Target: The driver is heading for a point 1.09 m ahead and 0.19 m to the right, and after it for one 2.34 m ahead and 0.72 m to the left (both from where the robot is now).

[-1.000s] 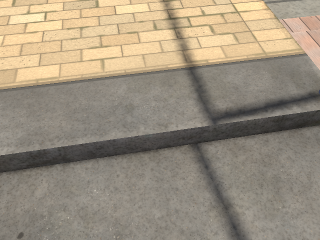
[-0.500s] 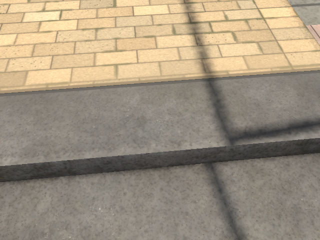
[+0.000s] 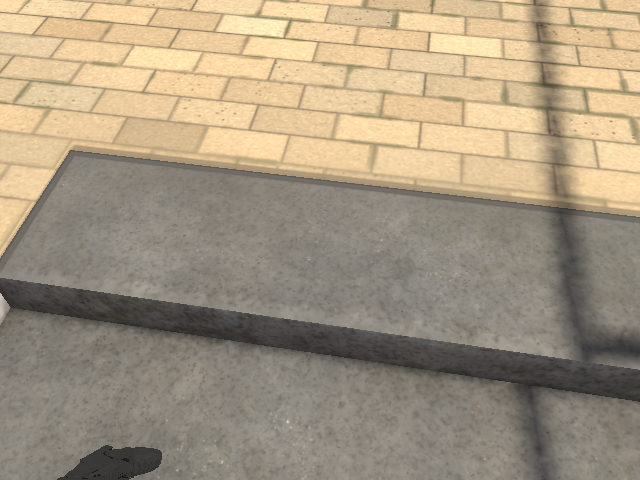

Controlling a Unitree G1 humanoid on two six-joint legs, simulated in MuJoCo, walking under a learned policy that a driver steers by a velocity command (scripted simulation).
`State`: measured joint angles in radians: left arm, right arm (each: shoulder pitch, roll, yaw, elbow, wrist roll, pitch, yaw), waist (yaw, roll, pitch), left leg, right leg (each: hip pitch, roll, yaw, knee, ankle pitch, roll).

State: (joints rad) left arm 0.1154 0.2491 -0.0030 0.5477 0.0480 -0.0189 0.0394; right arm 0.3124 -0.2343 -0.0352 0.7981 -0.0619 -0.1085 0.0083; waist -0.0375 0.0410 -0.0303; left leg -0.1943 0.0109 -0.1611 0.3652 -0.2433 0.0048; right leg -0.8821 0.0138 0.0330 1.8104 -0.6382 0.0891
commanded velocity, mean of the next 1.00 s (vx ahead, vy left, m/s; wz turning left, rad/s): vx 0.31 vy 0.00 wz -0.11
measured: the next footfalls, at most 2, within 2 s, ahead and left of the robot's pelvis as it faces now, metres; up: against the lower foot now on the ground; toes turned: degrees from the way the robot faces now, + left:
right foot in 0.14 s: +0.12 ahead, -0.19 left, +0.12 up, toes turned +3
left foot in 0.66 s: +0.21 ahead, +0.08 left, +0.12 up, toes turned +2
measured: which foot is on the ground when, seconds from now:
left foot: down 0.00-0.16, up 0.18-0.64, down 0.66-1.00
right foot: up 0.00-0.12, down 0.14-0.68, up 0.70-1.00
